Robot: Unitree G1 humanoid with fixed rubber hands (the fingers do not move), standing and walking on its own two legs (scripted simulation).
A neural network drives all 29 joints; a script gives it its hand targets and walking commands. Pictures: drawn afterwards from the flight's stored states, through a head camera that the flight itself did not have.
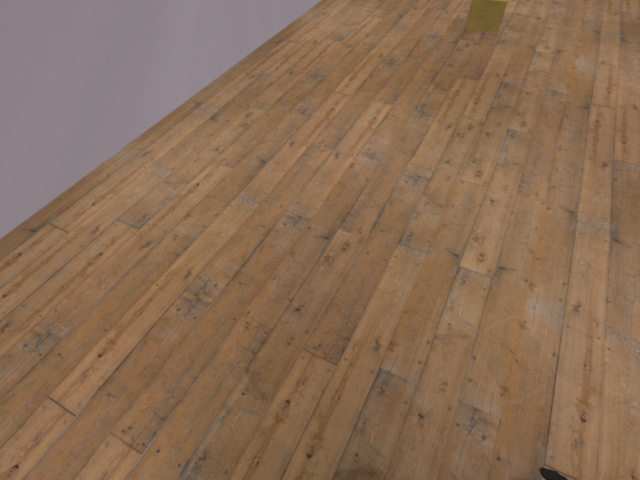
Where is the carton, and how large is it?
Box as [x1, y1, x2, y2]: [466, 0, 507, 31]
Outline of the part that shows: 472,0 467,17 466,28 497,31 507,0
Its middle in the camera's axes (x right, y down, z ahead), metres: +1.22 -1.67 +2.82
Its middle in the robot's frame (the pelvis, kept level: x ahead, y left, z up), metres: +3.12 -1.29 -0.64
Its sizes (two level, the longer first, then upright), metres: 0.228 0.214 0.199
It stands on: the floor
